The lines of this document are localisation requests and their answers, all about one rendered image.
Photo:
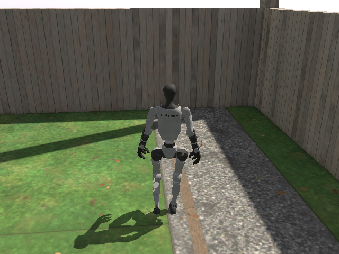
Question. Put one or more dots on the robot left upper arm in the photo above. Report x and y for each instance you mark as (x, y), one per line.
(150, 119)

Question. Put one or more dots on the robot left forearm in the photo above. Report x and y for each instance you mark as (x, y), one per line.
(143, 140)

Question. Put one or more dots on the robot left hand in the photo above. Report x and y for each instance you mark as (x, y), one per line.
(144, 150)

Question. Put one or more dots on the robot right forearm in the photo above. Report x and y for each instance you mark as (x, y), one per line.
(194, 142)

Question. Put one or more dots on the robot right upper arm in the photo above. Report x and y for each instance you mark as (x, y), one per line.
(188, 121)

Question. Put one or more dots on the right robot foot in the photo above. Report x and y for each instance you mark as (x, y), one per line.
(172, 209)

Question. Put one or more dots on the humanoid robot head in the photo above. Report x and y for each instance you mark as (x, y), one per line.
(169, 93)

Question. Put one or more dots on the robot right hand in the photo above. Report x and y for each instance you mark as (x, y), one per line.
(196, 155)

